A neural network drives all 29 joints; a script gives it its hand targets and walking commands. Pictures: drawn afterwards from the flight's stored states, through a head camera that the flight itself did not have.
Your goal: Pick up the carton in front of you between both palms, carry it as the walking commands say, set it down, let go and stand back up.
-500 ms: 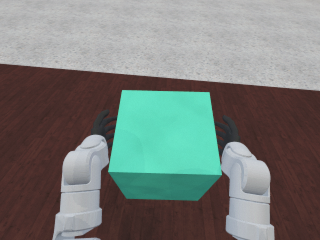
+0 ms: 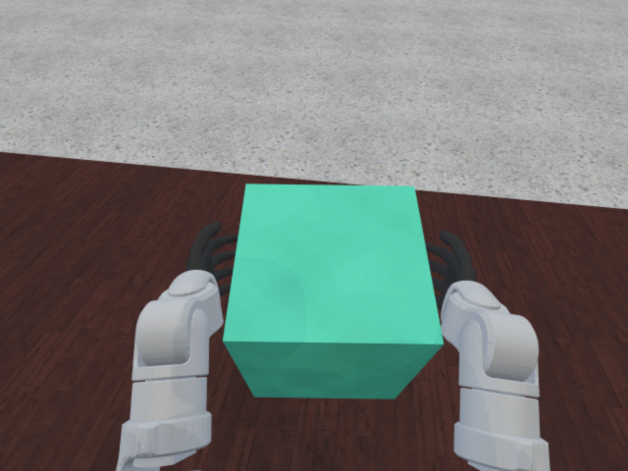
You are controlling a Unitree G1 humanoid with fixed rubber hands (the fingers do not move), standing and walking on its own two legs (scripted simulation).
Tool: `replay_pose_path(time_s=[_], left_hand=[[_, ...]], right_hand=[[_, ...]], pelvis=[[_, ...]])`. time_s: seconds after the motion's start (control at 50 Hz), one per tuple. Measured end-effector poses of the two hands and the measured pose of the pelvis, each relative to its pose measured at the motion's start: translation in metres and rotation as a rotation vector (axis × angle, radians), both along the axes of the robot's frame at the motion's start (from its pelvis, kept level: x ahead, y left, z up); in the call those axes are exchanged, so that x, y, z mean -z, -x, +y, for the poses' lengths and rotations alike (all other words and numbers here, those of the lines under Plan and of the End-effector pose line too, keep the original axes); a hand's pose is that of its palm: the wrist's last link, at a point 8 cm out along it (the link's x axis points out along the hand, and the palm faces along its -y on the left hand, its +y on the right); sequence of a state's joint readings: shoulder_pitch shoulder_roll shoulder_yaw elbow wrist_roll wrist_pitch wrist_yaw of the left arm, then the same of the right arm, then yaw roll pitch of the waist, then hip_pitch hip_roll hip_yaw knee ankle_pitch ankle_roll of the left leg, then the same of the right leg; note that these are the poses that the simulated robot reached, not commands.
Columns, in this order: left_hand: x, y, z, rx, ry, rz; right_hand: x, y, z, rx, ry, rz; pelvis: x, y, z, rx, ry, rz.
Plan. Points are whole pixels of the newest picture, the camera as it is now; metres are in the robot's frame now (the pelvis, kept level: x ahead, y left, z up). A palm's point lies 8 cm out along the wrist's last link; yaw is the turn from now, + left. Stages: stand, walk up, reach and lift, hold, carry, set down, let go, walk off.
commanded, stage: carry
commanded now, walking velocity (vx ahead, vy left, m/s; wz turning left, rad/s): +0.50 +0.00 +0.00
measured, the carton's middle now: (327, 301) +0.35 +0.00 +0.04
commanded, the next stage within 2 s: none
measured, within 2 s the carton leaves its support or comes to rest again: neither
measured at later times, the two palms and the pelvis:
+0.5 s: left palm (245, 153) +0.65 +0.15 +0.07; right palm (409, 160) +0.63 -0.15 +0.08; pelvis +0.32 +0.01 -0.03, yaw -2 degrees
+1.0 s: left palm (281, 96) +0.96 +0.12 +0.04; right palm (401, 100) +0.96 -0.18 +0.03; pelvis +0.64 -0.03 -0.07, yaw +0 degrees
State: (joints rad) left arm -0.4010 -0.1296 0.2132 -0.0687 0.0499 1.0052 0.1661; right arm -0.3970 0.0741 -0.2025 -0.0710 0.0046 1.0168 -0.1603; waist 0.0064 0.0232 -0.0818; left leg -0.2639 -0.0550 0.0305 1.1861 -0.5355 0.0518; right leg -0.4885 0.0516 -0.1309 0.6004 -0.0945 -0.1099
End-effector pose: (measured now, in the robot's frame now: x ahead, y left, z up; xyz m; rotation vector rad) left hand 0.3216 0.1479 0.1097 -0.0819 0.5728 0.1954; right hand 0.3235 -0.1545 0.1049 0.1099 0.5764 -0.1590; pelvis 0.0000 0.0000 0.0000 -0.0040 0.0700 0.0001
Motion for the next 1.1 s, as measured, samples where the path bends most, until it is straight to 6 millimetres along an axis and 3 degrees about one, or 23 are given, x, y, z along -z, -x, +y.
replay_pose_path(time_s=[0.08, 0.16, 0.28, 0.36, 0.44, 0.48, 0.58, 0.68, 0.86, 0.98, 1.1], left_hand=[[0.019, -0.029, 0.006, -0.050, 0.030, 0.087], [0.020, -0.072, 0.007, -0.069, 0.045, 0.084], [0.008, -0.156, 0.003, -0.038, 0.037, 0.026], [0.005, -0.218, 0.006, -0.017, 0.033, -0.018], [0.019, -0.286, 0.011, 0.019, 0.034, -0.049], [0.032, -0.316, 0.009, 0.049, 0.038, -0.021], [0.050, -0.372, -0.004, 0.082, 0.061, 0.080], [0.049, -0.429, -0.007, 0.075, 0.069, 0.069], [0.042, -0.544, -0.015, 0.040, 0.043, -0.013], [0.066, -0.629, -0.029, 0.010, -0.004, -0.015], [0.098, -0.674, -0.024, -0.050, 0.034, 0.109]], right_hand=[[0.017, -0.043, 0.007, -0.025, -0.029, 0.087], [0.017, -0.089, 0.009, -0.028, -0.044, 0.086], [0.009, -0.163, 0.004, -0.009, -0.030, 0.026], [0.007, -0.219, 0.007, 0.006, -0.013, -0.018], [0.014, -0.279, 0.011, 0.032, 0.012, -0.049], [0.023, -0.302, 0.009, 0.052, 0.038, -0.022], [0.043, -0.342, -0.001, 0.099, 0.001, 0.078], [0.040, -0.399, -0.005, 0.109, -0.008, 0.066], [0.031, -0.528, -0.014, 0.066, 0.000, -0.014], [0.065, -0.625, -0.029, 0.015, -0.003, -0.017], [0.095, -0.687, -0.022, -0.021, -0.040, 0.110]], pelvis=[[-0.006, -0.042, -0.011, -0.002, -0.014, 0.006], [-0.013, -0.086, -0.016, -0.007, -0.025, 0.016], [-0.013, -0.160, -0.012, 0.005, -0.024, 0.022], [-0.002, -0.220, -0.004, 0.013, -0.007, 0.015], [0.026, -0.287, 0.007, 0.039, 0.014, -0.009], [0.033, -0.311, 0.009, 0.034, -0.007, -0.009], [0.027, -0.364, 0.018, 0.029, 0.009, 0.002], [0.020, -0.418, 0.019, 0.031, 0.016, 0.017], [0.031, -0.538, -0.004, 0.016, -0.006, 0.022], [0.071, -0.629, -0.024, 0.000, -0.005, -0.004], [0.065, -0.689, -0.040, -0.002, -0.021, 0.006]])
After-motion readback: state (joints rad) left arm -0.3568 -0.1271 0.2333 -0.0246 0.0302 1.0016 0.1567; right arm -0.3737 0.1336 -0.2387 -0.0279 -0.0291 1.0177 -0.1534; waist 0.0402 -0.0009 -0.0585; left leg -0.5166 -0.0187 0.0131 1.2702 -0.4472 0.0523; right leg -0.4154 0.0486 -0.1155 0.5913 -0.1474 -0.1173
